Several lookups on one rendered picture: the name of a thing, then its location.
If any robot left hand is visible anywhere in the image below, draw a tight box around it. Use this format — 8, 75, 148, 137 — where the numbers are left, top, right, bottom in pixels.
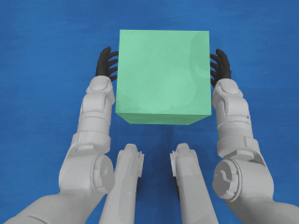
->
95, 47, 119, 82

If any right robot forearm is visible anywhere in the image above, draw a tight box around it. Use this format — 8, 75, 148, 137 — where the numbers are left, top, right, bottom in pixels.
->
211, 78, 274, 192

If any robot right foot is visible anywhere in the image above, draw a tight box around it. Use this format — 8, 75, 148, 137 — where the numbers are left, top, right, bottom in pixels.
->
174, 176, 180, 201

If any right robot upper arm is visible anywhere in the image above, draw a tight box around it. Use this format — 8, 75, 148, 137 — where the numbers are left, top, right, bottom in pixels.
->
212, 158, 299, 224

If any carton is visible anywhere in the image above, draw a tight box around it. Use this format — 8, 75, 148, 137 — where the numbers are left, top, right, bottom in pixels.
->
115, 29, 212, 125

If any left robot upper arm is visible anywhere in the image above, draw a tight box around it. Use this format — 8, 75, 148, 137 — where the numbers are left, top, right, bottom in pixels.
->
4, 153, 116, 224

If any robot right hand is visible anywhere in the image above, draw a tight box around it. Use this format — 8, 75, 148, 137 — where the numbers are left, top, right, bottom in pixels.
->
209, 49, 232, 89

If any right robot thigh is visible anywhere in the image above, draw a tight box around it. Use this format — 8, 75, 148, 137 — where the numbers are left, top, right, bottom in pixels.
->
170, 147, 219, 224

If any left robot forearm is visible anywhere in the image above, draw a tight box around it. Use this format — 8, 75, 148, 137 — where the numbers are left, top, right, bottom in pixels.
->
58, 76, 116, 186

